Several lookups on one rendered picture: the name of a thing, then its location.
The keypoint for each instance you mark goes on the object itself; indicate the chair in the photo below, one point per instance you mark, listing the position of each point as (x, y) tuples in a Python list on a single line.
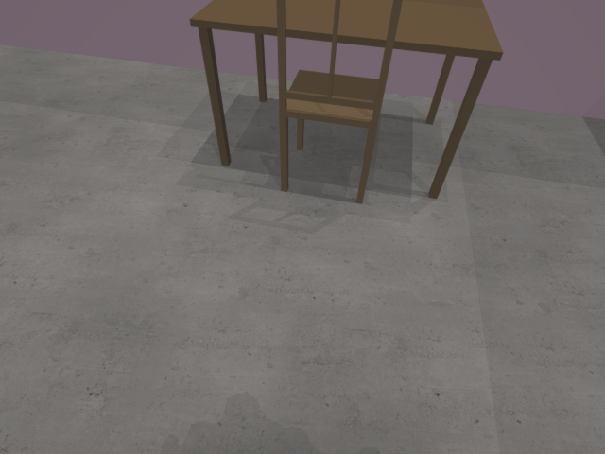
[(331, 98)]

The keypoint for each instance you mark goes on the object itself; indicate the table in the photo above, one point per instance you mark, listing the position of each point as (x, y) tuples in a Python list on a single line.
[(450, 27)]

